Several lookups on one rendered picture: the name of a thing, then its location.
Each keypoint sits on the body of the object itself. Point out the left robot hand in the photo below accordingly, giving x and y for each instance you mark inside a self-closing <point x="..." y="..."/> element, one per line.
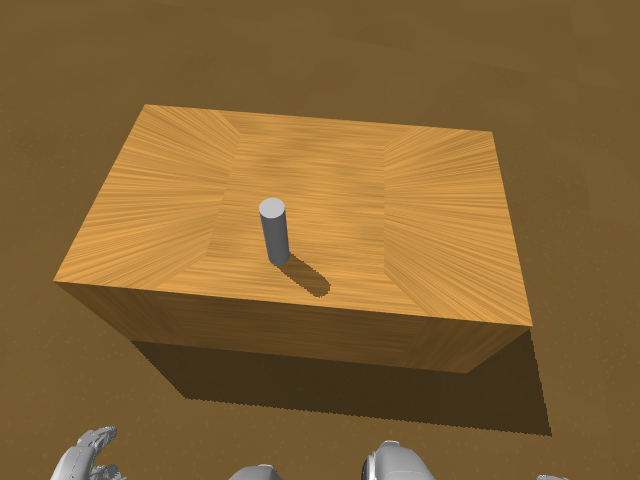
<point x="77" y="462"/>

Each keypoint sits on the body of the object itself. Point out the can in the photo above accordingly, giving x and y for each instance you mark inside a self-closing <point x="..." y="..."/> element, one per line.
<point x="273" y="219"/>

